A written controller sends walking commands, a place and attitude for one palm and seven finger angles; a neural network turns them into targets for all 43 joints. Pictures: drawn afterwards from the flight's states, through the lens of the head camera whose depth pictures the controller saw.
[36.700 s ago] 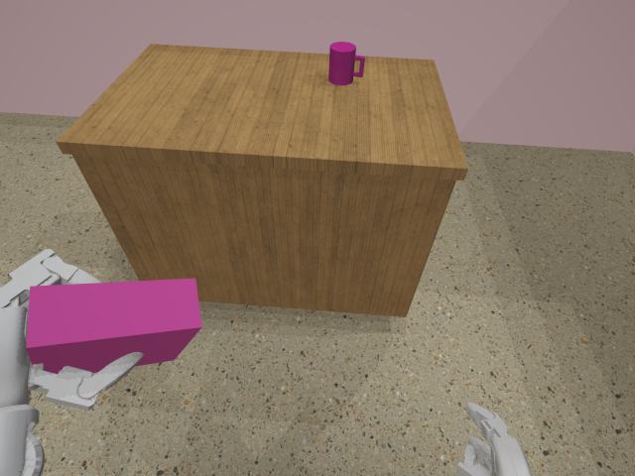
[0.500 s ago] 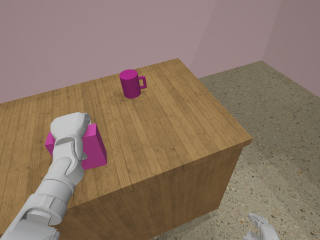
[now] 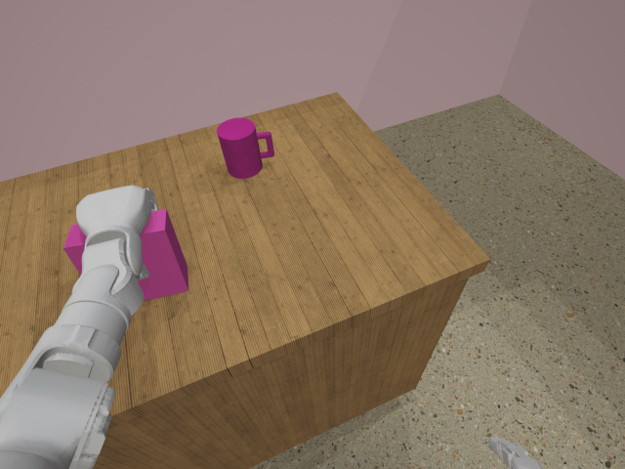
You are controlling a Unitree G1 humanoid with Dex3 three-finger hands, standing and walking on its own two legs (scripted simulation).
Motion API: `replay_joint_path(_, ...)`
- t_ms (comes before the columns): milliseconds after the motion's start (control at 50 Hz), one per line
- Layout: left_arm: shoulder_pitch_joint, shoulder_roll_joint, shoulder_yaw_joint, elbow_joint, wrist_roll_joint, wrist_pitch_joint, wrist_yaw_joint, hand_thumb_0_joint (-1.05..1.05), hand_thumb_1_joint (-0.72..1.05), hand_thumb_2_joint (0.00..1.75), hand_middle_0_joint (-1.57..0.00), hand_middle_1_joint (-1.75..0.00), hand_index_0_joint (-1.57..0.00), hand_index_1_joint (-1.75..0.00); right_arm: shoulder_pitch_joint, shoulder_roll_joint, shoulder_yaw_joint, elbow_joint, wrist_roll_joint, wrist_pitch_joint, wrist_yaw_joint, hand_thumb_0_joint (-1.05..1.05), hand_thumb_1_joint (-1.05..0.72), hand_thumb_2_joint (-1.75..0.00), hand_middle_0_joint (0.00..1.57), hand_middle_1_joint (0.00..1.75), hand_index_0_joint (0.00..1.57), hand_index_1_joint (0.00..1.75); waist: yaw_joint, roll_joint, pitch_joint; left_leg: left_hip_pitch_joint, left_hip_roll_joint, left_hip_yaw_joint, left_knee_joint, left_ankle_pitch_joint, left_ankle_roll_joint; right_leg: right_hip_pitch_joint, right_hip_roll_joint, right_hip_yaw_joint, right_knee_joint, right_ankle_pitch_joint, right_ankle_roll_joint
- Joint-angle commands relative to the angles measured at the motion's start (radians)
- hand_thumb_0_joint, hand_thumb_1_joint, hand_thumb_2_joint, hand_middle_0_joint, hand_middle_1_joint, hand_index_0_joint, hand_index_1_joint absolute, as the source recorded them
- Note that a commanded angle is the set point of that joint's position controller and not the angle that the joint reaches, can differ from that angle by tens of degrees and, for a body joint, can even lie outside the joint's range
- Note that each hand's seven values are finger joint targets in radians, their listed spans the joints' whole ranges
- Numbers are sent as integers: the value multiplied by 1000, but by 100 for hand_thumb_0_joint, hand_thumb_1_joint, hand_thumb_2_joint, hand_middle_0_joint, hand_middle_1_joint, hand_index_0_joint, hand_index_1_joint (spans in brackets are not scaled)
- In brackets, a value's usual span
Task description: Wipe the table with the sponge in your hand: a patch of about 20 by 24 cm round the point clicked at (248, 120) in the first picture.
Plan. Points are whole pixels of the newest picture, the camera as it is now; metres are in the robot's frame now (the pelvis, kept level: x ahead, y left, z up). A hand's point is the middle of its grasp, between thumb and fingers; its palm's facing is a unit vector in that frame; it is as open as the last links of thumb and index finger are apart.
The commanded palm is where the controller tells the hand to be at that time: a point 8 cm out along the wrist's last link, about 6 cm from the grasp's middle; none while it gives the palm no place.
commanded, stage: wipe forward along the middle lane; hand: left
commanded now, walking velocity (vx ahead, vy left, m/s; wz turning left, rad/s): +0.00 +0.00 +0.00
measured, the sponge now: (138, 270) +0.39 +0.29 +0.02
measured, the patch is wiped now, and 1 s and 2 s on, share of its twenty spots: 1.00 1.00 1.00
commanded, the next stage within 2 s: slide back across to the first lane in 0.24 s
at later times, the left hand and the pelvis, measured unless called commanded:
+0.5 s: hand (122, 221) +0.44 +0.31 +0.07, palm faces -0.08 -0.01 -1.00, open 9.5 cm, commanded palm +0.41 +0.32 +0.12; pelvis +0.01 +0.02 +0.00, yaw -1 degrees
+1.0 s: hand (71, 230) +0.42 +0.38 +0.07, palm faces -0.07 -0.04 -1.00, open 9.5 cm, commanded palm +0.39 +0.38 +0.12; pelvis +0.03 +0.06 +0.01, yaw +0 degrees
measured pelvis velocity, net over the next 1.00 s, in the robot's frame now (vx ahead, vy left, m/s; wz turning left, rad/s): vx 0.03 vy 0.06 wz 0.00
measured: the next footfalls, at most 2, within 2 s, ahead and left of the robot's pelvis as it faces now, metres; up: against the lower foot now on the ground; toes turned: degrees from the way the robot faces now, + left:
none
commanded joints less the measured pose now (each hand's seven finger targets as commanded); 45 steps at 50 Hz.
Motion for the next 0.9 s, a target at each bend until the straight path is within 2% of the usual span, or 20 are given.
replay_joint_path(0,-282,237,59,-40,28,3,37,0,10,130,-120,-160,-120,-160,-63,-127,-46,-122,-1,-37,-8,0,-90,-90,20,30,20,30,-18,-147,-230,-71,-2,3,-49,66,42,273,-105,140,-72,107,54)
replay_joint_path(40,-278,245,59,-17,37,5,38,0,10,130,-120,-160,-120,-160,-59,-127,-45,-119,-1,-32,-6,0,-90,-90,20,30,20,30,-16,-130,-226,-82,-4,4,-49,69,39,275,-106,141,-68,120,53)
replay_joint_path(80,-311,209,39,-32,34,-2,37,0,10,130,-120,-160,-120,-160,-61,-122,-46,-123,2,-34,-4,0,-90,-90,20,30,20,30,-20,-107,-237,-60,-1,0,-55,87,40,257,-103,126,-67,130,48)
replay_joint_path(120,-315,255,63,6,42,0,44,0,10,130,-120,-160,-120,-160,-45,-129,-47,-112,-2,-30,-5,0,-90,-90,20,30,20,30,-25,-119,-223,-66,1,2,-49,78,41,246,-101,123,-68,110,50)
replay_joint_path(180,-352,256,63,3,46,-6,45,0,10,130,-120,-160,-120,-160,-47,-128,-47,-113,0,-29,-4,0,-90,-90,20,30,20,30,-26,-95,-238,-64,1,-3,-55,92,39,240,-100,119,-64,122,46)
replay_joint_path(200,-366,240,42,16,48,-7,47,0,10,130,-120,-160,-120,-160,-36,-129,-48,-108,-2,-28,-4,0,-90,-90,20,30,20,30,-38,-104,-230,-57,3,0,-48,88,41,227,-100,113,-64,121,49)
replay_joint_path(260,-390,271,57,52,56,-5,52,0,10,130,-120,-160,-120,-160,-21,-134,-47,-100,-2,-28,-4,0,-90,-90,20,30,20,30,-43,-114,-226,-68,5,-3,-50,70,40,210,-98,110,-69,85,50)
replay_joint_path(280,-426,269,53,42,54,-9,50,0,10,130,-120,-160,-120,-160,-27,-132,-44,-104,-1,-30,-5,0,-90,-90,20,30,20,30,-45,-87,-230,-65,6,-6,-55,78,39,205,-98,107,-67,94,46)
replay_joint_path(320,-434,282,55,84,62,-5,55,0,10,130,-120,-160,-120,-160,-6,-136,-47,-95,-3,-30,-6,0,-90,-90,20,30,20,30,-54,-114,-227,-72,8,-7,-49,61,40,189,-96,99,-66,60,51)
replay_joint_path(380,-419,343,114,21,64,-27,55,0,10,130,-120,-160,-120,-160,-11,-133,-53,-109,-9,-29,-4,0,-90,-90,20,30,20,30,-15,-62,-350,-31,7,-7,-47,149,40,277,-99,106,-45,168,42)
replay_joint_path(440,-383,329,98,29,63,-21,53,0,10,130,-120,-160,-120,-160,-7,-133,-51,-113,-7,-21,1,0,-90,-90,20,30,20,30,-16,-62,-296,-25,7,-6,-57,148,39,263,-94,95,-55,156,43)
replay_joint_path(460,-372,347,114,34,64,-18,52,0,10,130,-120,-160,-120,-160,-8,-136,-52,-112,-5,-20,2,0,-90,-90,20,30,20,30,-11,-76,-283,-27,7,-10,-64,143,40,265,-93,94,-60,146,42)
replay_joint_path(500,-376,372,135,-28,57,-27,53,0,10,130,-120,-160,-120,-160,-19,-136,-55,-121,-7,-22,3,0,-90,-90,20,30,20,30,3,-46,-320,6,8,-9,-69,180,41,297,-94,92,-57,178,40)
replay_joint_path(540,-325,399,158,-19,58,-18,49,0,10,130,-120,-160,-120,-160,-22,-138,-53,-120,-6,-21,5,0,-90,-90,20,30,20,30,14,-58,-297,1,4,-9,-79,177,41,312,-93,92,-64,172,38)
replay_joint_path(580,-359,414,164,-50,53,-21,41,0,10,130,-120,-160,-120,-160,-41,-139,-50,-124,-1,-23,3,0,-90,-90,20,30,20,30,11,-50,-275,9,7,-18,-94,178,42,303,-94,89,-72,160,34)
replay_joint_path(680,-319,384,141,-90,58,-29,9,0,10,130,-120,-160,-120,-160,-42,-138,-54,-129,-2,-26,7,0,-90,-90,20,30,20,30,14,-30,-270,62,10,-24,-101,229,39,300,-90,80,-76,186,26)
replay_joint_path(700,-301,406,156,-81,62,-31,5,0,10,130,-120,-160,-120,-160,-29,-144,-57,-121,-5,-25,6,0,-90,-90,20,30,20,30,16,-40,-263,70,11,-25,-96,237,38,298,-88,76,-75,190,26)
replay_joint_path(760,-280,388,147,-105,56,-45,-13,0,10,130,-120,-160,-120,-160,-29,-143,-60,-124,-5,-25,7,0,-90,-90,20,30,20,30,11,-52,-246,94,15,-29,-97,264,32,283,-84,68,-79,203,24)
replay_joint_path(820,-236,375,148,-145,63,-66,-25,0,10,130,-120,-160,-120,-160,-25,-142,-65,-127,-9,-28,12,0,-90,-90,20,30,20,30,24,-2,-267,143,19,-41,-87,363,14,270,-80,55,-65,246,12)
replay_joint_path(880,-185,374,174,-223,47,-81,-30,0,10,130,-120,-160,-120,-160,-38,-141,-71,-140,-13,-28,19,0,-90,-90,20,30,20,30,38,1,-297,181,27,-51,-75,468,0,280,-77,53,-56,307,7)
